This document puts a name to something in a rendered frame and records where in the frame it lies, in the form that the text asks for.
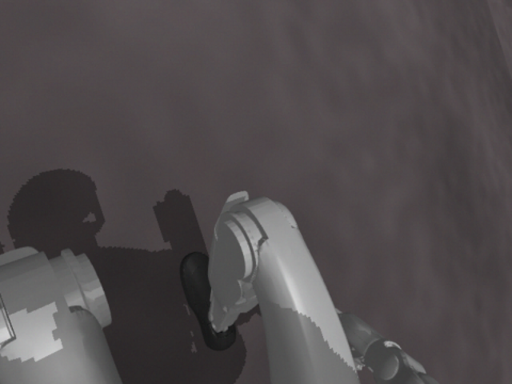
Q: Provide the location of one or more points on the right robot arm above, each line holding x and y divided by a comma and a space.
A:
391, 365

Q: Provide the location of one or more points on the right robot hand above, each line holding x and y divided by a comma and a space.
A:
359, 334

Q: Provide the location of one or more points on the right robot foot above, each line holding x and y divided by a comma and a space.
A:
196, 286

